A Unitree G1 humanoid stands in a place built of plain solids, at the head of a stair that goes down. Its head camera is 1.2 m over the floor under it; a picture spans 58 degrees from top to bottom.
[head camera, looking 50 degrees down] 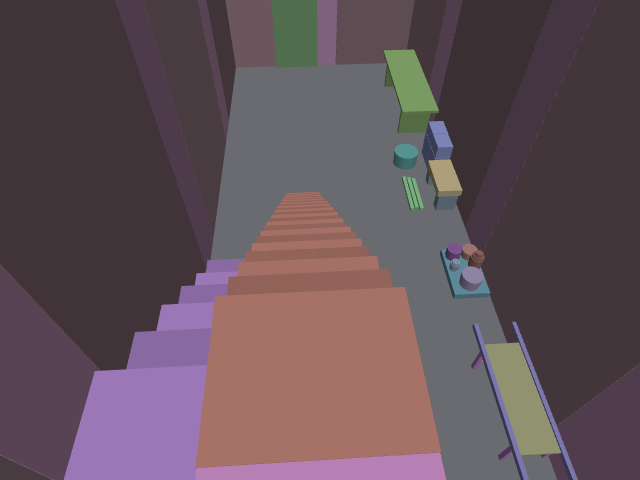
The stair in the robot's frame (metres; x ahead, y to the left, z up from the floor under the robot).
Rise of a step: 0.18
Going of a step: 0.20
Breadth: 0.62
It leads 3 degrees to the left of straight ahead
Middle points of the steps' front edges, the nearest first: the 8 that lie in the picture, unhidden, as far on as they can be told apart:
0.78 0.03 0.00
0.99 0.04 -0.17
1.19 0.05 -0.35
1.39 0.06 -0.53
1.59 0.08 -0.70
1.79 0.09 -0.88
2.00 0.10 -1.06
2.20 0.11 -1.23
